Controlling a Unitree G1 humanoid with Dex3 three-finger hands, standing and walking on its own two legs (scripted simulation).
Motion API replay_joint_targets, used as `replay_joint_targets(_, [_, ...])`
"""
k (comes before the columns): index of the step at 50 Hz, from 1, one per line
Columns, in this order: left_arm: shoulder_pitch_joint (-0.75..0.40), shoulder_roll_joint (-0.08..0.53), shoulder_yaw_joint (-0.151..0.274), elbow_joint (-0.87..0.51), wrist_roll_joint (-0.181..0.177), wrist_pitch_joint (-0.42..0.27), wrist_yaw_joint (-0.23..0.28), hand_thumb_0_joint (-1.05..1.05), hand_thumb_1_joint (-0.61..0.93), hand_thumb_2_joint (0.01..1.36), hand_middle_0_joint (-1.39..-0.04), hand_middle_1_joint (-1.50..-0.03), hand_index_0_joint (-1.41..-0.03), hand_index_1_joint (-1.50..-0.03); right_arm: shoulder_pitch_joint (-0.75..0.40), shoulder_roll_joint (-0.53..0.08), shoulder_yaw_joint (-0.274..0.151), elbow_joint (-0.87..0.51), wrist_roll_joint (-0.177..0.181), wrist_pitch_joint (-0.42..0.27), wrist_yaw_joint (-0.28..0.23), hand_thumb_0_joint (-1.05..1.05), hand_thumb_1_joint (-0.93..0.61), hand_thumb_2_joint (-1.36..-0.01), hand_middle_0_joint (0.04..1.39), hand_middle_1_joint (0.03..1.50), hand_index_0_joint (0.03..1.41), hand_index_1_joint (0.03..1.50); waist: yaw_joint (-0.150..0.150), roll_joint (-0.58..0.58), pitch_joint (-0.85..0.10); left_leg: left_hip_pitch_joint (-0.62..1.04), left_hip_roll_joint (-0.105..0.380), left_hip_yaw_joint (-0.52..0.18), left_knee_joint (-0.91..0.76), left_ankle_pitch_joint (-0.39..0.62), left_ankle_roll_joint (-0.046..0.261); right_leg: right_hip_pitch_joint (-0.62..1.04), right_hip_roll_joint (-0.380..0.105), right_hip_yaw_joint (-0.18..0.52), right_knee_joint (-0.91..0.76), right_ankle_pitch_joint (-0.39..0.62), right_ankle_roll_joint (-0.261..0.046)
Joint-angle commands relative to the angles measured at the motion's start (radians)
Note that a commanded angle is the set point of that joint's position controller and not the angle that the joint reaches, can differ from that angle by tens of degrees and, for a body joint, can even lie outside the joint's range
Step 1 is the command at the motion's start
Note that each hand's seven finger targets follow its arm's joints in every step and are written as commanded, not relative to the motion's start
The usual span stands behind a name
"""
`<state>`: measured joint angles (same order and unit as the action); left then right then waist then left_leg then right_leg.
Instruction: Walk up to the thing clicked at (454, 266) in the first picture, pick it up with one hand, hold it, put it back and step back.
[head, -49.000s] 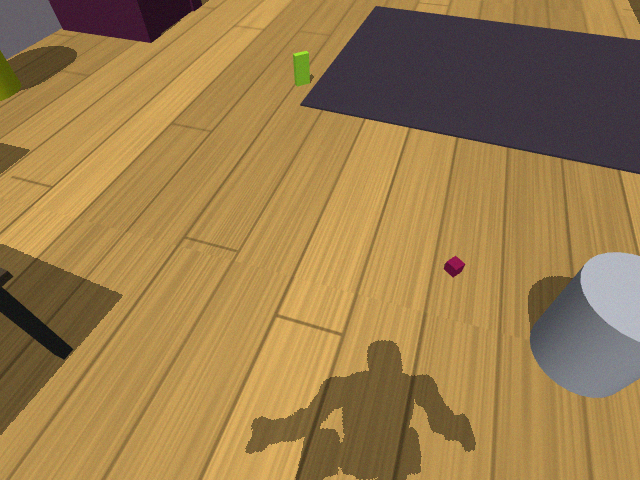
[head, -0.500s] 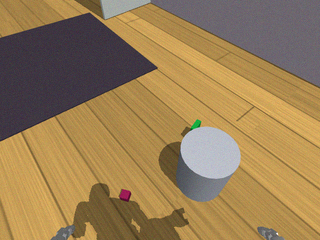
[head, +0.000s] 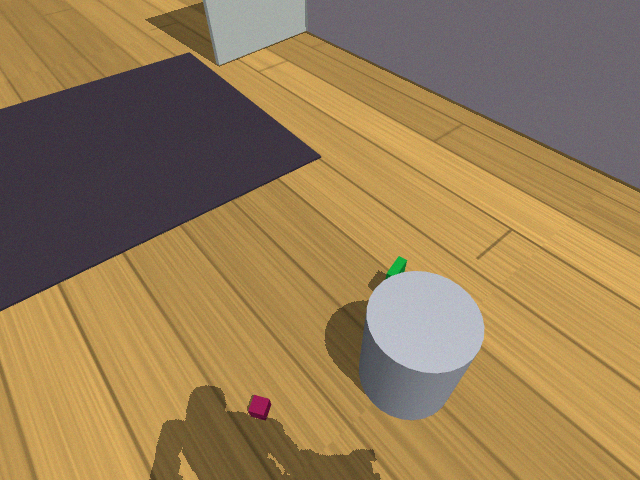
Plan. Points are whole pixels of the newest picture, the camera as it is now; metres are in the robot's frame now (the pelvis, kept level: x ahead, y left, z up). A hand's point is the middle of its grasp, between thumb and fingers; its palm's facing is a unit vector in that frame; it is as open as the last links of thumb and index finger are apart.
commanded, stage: stand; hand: left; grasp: from above
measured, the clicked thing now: (260, 407) +0.46 +0.22 -0.75
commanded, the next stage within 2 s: step back in 1.72 s
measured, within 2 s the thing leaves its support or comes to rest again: neither
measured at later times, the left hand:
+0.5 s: hand out of the picture +0.07 +0.23 -0.16, palm faces +0.01 -0.94 -0.33, open 7.4 cm
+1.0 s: hand out of the picture +0.08 +0.22 -0.15, palm faces -0.02 -0.94 -0.33, open 7.4 cm
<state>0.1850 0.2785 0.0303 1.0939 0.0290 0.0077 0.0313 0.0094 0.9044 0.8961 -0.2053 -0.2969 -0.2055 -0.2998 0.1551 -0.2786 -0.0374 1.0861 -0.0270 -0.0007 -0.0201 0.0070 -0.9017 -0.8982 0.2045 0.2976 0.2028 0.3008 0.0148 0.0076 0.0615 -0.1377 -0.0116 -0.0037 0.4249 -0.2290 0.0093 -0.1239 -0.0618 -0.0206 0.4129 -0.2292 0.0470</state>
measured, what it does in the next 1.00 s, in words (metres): stands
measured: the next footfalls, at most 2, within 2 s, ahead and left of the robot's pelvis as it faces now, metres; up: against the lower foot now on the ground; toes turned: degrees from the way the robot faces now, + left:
none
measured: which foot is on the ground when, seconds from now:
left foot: down 0.00-1.00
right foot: down 0.00-1.00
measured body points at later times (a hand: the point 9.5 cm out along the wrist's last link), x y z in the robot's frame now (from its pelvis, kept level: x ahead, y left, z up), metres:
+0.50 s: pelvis +0.00 -0.01 +0.00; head +0.01 -0.01 +0.45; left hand +0.07 +0.28 -0.13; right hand +0.07 -0.30 -0.14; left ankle +0.00 +0.11 -0.74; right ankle +0.00 -0.15 -0.74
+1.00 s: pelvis +0.01 -0.02 +0.01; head +0.02 -0.02 +0.46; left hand +0.08 +0.27 -0.13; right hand +0.07 -0.31 -0.14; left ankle +0.00 +0.11 -0.74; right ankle +0.00 -0.15 -0.74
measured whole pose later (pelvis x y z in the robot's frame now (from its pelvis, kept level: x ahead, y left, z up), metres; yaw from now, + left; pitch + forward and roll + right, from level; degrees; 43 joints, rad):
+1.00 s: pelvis +0.01 -0.02 +0.01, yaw -1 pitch -2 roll +0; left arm 0.11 0.31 0.02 1.14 0.01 0.00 0.01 0.01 0.90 0.90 -0.21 -0.30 -0.21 -0.30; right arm 0.12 -0.33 -0.01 1.15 -0.02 -0.01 -0.01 0.01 -0.90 -0.90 0.20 0.30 0.20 0.30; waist 0.00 0.01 0.05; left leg -0.10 0.02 0.00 0.32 -0.19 -0.02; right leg -0.10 -0.03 -0.02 0.34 -0.20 0.02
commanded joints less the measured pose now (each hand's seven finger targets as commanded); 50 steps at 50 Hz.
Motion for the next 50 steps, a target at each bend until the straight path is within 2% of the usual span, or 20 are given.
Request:
replay_joint_targets(1, [-0.032, 0.186, 0.041, -0.037, 0.000, -0.022, 0.012, 0.000, 0.899, 0.900, -0.200, -0.300, -0.200, -0.300, -0.029, -0.192, -0.038, -0.049, 0.000, -0.025, -0.014, 0.000, -0.900, -0.900, 0.200, 0.300, 0.200, 0.300, 0.000, 0.004, -0.036, -0.006, 0.106, -0.101, -0.121, 0.095, 0.013, 0.010, -0.055, 0.062, -0.086, 0.095, -0.051])
replay_joint_targets(4, [-0.035, 0.185, 0.037, -0.024, 0.001, -0.022, 0.011, 0.000, 0.899, 0.900, -0.200, -0.300, -0.200, -0.300, -0.038, -0.189, -0.033, -0.042, 0.000, -0.025, -0.012, 0.000, -0.900, -0.900, 0.200, 0.300, 0.200, 0.300, 0.002, 0.003, -0.020, -0.009, 0.108, -0.100, -0.129, 0.100, 0.011, 0.012, -0.057, 0.062, -0.096, 0.096, -0.049])
replay_joint_targets(8, [-0.047, 0.199, 0.040, -0.013, -0.001, -0.023, 0.007, 0.000, 0.899, 0.900, -0.200, -0.300, -0.200, -0.300, -0.043, -0.196, -0.030, -0.036, 0.002, -0.023, -0.009, 0.000, -0.900, -0.900, 0.200, 0.300, 0.200, 0.300, 0.000, -0.005, -0.016, -0.024, 0.106, -0.102, -0.148, 0.055, 0.011, 0.015, -0.055, 0.061, -0.107, 0.074, -0.048])
replay_joint_targets(11, [-0.062, 0.201, 0.039, -0.011, -0.003, -0.027, 0.008, 0.000, 0.899, 0.900, -0.200, -0.300, -0.200, -0.300, -0.044, -0.197, -0.027, -0.033, 0.002, -0.027, -0.009, 0.000, -0.900, -0.900, 0.200, 0.300, 0.200, 0.300, 0.000, -0.019, -0.042, 0.008, 0.112, -0.092, -0.125, 0.180, 0.011, 0.036, -0.067, 0.068, -0.105, 0.148, -0.051])
replay_joint_targets(12, [-0.058, 0.196, 0.036, -0.007, -0.003, -0.028, 0.007, 0.000, 0.899, 0.900, -0.200, -0.300, -0.200, -0.300, -0.048, -0.201, -0.026, -0.029, 0.004, -0.026, -0.009, 0.000, -0.900, -0.900, 0.200, 0.300, 0.200, 0.300, 0.000, -0.019, -0.038, 0.020, 0.111, -0.090, -0.125, 0.173, 0.007, 0.019, -0.061, 0.065, -0.116, 0.131, -0.047])
replay_joint_targets(14, [-0.070, 0.205, 0.039, -0.007, -0.006, -0.029, 0.006, 0.000, 0.899, 0.900, -0.200, -0.300, -0.200, -0.300, -0.034, -0.206, -0.024, -0.023, 0.004, -0.028, -0.010, 0.000, -0.900, -0.900, 0.200, 0.300, 0.200, 0.300, -0.007, -0.005, -0.057, 0.026, 0.116, -0.084, -0.118, 0.216, 0.011, 0.043, -0.066, 0.069, -0.110, 0.180, -0.048])
replay_joint_targets(20, [-0.083, 0.210, 0.036, -0.004, -0.006, -0.026, 0.005, 0.000, 0.899, 0.900, -0.200, -0.300, -0.200, -0.300, -0.052, -0.216, -0.020, -0.016, 0.004, -0.026, -0.011, 0.000, -0.900, -0.900, 0.200, 0.300, 0.200, 0.300, -0.006, -0.002, -0.059, 0.035, 0.120, -0.084, -0.130, 0.205, 0.006, 0.036, -0.063, 0.063, -0.119, 0.165, -0.050])
replay_joint_targets(23, [-0.079, 0.205, 0.032, 0.004, -0.007, -0.024, 0.001, 0.000, 0.899, 0.900, -0.200, -0.300, -0.200, -0.300, -0.058, -0.215, -0.016, -0.010, 0.005, -0.024, -0.009, 0.000, -0.900, -0.900, 0.200, 0.300, 0.200, 0.300, -0.003, -0.006, -0.026, 0.013, 0.117, -0.083, -0.146, 0.117, 0.004, 0.015, -0.059, 0.066, -0.135, 0.102, -0.049])
replay_joint_targets(25, [-0.088, 0.218, 0.036, 0.004, -0.008, -0.024, -0.001, 0.000, 0.899, 0.900, -0.200, -0.300, -0.200, -0.300, -0.050, -0.217, -0.017, -0.005, 0.006, -0.025, -0.008, 0.000, -0.900, -0.900, 0.200, 0.300, 0.200, 0.300, -0.008, 0.000, -0.031, 0.009, 0.116, -0.082, -0.154, 0.106, 0.003, 0.020, -0.058, 0.071, -0.132, 0.105, -0.052])
replay_joint_targets(28, [-0.100, 0.225, 0.037, -0.001, -0.008, -0.028, -0.001, 0.000, 0.899, 0.900, -0.200, -0.300, -0.200, -0.300, -0.055, -0.222, -0.017, -0.010, 0.005, -0.026, -0.006, 0.000, -0.900, -0.900, 0.200, 0.300, 0.200, 0.300, -0.011, -0.012, -0.043, 0.016, 0.123, -0.080, -0.147, 0.153, 0.004, 0.032, -0.064, 0.075, -0.128, 0.128, -0.053])
replay_joint_targets(31, [-0.093, 0.218, 0.032, 0.001, -0.009, -0.030, -0.004, 0.000, 0.899, 0.900, -0.200, -0.300, -0.200, -0.300, -0.061, -0.224, -0.015, -0.005, 0.008, -0.028, -0.005, 0.000, -0.900, -0.900, 0.200, 0.300, 0.200, 0.300, -0.009, -0.012, -0.048, 0.031, 0.124, -0.079, -0.145, 0.151, 0.002, 0.017, -0.062, 0.076, -0.135, 0.129, -0.053])
replay_joint_targets(34, [-0.105, 0.223, 0.032, -0.003, -0.010, -0.031, -0.003, 0.000, 0.899, 0.900, -0.200, -0.300, -0.200, -0.300, -0.062, -0.230, -0.016, -0.005, 0.007, -0.028, -0.004, 0.000, -0.900, -0.900, 0.200, 0.300, 0.200, 0.300, -0.013, -0.015, -0.067, 0.041, 0.129, -0.074, -0.136, 0.204, 0.002, 0.035, -0.066, 0.077, -0.130, 0.175, -0.054])
replay_joint_targets(37, [-0.103, 0.227, 0.030, -0.003, -0.011, -0.031, -0.005, 0.000, 0.899, 0.900, -0.200, -0.300, -0.200, -0.300, -0.069, -0.232, -0.015, 0.001, 0.007, -0.027, -0.004, 0.000, -0.900, -0.900, 0.200, 0.300, 0.200, 0.300, -0.008, -0.009, -0.059, 0.027, 0.127, -0.074, -0.145, 0.158, 0.000, 0.030, -0.064, 0.079, -0.136, 0.134, -0.055])
replay_joint_targets(40, [-0.106, 0.227, 0.029, -0.006, -0.012, -0.032, -0.006, 0.000, 0.899, 0.900, -0.200, -0.300, -0.200, -0.300, -0.062, -0.236, -0.013, 0.002, 0.009, -0.029, -0.003, 0.000, -0.900, -0.900, 0.200, 0.300, 0.200, 0.300, -0.011, 0.001, -0.078, 0.033, 0.132, -0.071, -0.137, 0.201, 0.002, 0.050, -0.069, 0.082, -0.130, 0.182, -0.056])
replay_joint_targets(42, [-0.106, 0.232, 0.029, -0.002, -0.012, -0.032, -0.006, 0.000, 0.899, 0.900, -0.200, -0.300, -0.200, -0.300, -0.067, -0.229, -0.011, 0.005, 0.009, -0.025, -0.001, 0.000, -0.900, -0.900, 0.200, 0.300, 0.200, 0.300, -0.013, -0.013, -0.062, 0.017, 0.125, -0.073, -0.147, 0.141, 0.000, 0.038, -0.062, 0.075, -0.139, 0.130, -0.052])
replay_joint_targets(50, [-0.106, 0.229, 0.025, -0.007, -0.015, -0.035, -0.007, 0.000, 0.899, 0.900, -0.200, -0.300, -0.200, -0.300, -0.072, -0.245, -0.012, 0.005, 0.010, -0.032, -0.002, 0.000, -0.900, -0.900, 0.200, 0.300, 0.200, 0.300, -0.010, -0.006, -0.099, 0.065, 0.140, -0.066, -0.128, 0.266, 0.005, 0.051, -0.071, 0.076, -0.119, 0.241, -0.057])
